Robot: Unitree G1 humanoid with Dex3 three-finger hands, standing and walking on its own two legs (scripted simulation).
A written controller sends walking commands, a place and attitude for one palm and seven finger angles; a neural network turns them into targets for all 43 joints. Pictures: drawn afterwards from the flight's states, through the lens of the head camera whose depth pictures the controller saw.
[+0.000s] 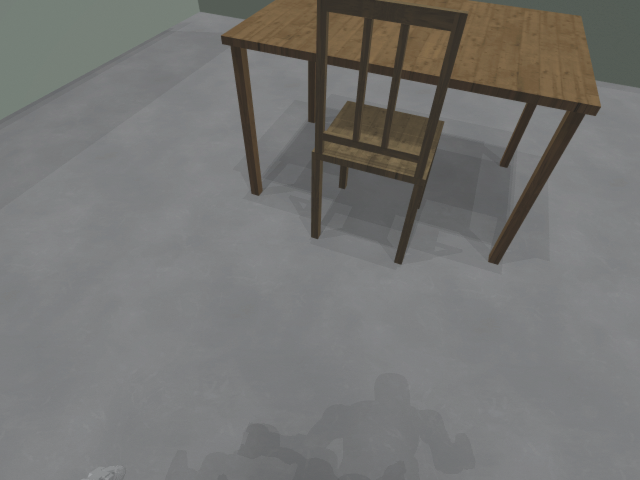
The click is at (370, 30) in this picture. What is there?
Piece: chair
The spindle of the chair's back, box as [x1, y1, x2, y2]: [353, 18, 373, 141]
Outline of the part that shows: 364,18 353,129 353,140 357,141 360,135 373,19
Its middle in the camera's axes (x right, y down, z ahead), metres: +0.12 -0.45 +1.14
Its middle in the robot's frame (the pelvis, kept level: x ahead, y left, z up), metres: +1.15 -0.06 -0.05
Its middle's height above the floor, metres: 0.72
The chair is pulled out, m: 0.00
